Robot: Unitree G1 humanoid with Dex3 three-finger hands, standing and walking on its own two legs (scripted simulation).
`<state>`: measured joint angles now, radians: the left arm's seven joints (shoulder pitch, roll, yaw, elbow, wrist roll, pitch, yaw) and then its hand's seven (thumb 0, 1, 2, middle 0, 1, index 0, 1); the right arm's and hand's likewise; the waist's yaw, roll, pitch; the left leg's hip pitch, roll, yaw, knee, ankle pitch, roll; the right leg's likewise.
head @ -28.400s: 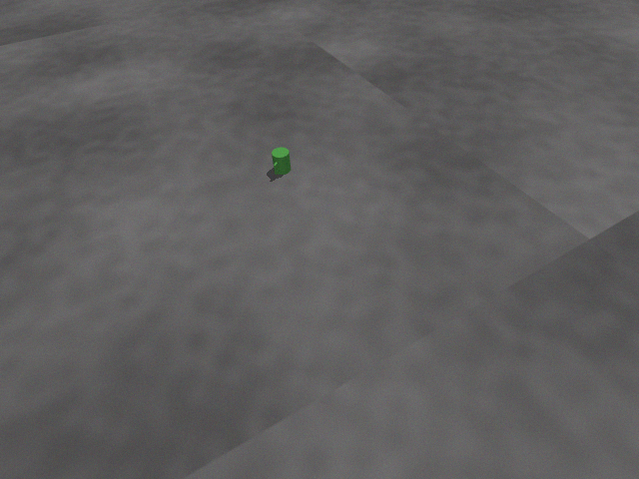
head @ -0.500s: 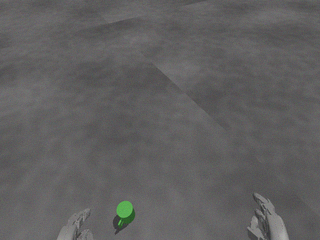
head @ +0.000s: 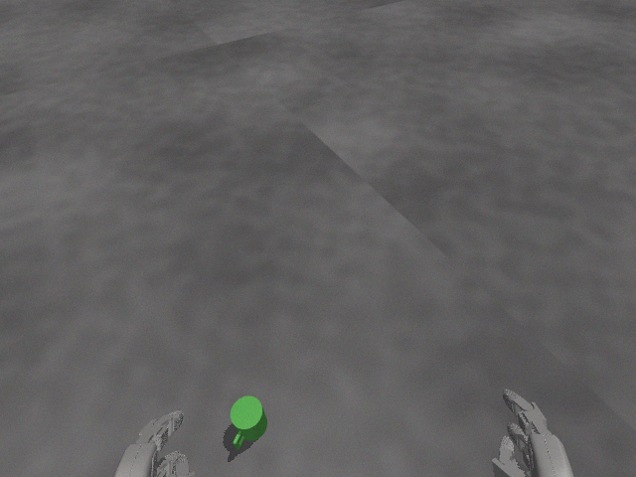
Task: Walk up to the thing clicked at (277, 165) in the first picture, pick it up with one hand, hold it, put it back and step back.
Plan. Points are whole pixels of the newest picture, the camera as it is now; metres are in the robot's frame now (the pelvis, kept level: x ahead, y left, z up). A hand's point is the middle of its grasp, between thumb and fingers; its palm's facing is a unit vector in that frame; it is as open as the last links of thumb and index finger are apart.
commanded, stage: home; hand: left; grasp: from above
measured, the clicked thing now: (246, 424) +0.41 +0.23 -0.66
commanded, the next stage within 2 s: stand in 1.36 s
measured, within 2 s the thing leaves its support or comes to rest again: neither
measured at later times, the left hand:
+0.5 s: hand out of the picture +0.17 +0.18 -0.05, palm faces +0.05 -0.98 -0.20, open 7.4 cm
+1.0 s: hand out of the picture +0.17 +0.18 -0.05, palm faces +0.04 -0.98 -0.20, open 7.4 cm
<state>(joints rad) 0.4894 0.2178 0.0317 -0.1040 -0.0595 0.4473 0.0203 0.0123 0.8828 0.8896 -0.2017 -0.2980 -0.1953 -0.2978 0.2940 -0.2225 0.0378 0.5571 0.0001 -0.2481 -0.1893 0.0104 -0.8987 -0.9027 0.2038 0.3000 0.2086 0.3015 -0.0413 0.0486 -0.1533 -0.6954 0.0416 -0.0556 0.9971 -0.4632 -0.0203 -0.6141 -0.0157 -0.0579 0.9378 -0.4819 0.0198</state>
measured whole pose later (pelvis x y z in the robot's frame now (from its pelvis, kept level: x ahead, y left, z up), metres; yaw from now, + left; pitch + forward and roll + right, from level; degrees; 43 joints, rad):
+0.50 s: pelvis +0.00 +0.00 +0.00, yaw +0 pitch +10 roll -3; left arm 0.49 0.22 0.03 -0.12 -0.06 0.44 0.02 0.01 0.90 0.90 -0.20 -0.30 -0.20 -0.30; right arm 0.28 -0.22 0.03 0.55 0.00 -0.26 -0.19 0.01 -0.90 -0.90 0.20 0.30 0.21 0.30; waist -0.04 0.05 -0.15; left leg -0.71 0.04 -0.05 1.01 -0.47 -0.02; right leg -0.63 -0.01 -0.06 0.95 -0.49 0.02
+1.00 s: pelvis +0.00 +0.01 +0.00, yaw +0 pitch +9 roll -3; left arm 0.50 0.23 0.03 -0.13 -0.06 0.45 0.02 0.01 0.90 0.90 -0.20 -0.30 -0.20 -0.30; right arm 0.29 -0.22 0.03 0.55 0.00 -0.24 -0.19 0.01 -0.90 -0.90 0.20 0.30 0.21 0.30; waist -0.04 0.05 -0.16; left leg -0.70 0.04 -0.05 1.01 -0.48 -0.01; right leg -0.62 -0.02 -0.05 0.94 -0.49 0.03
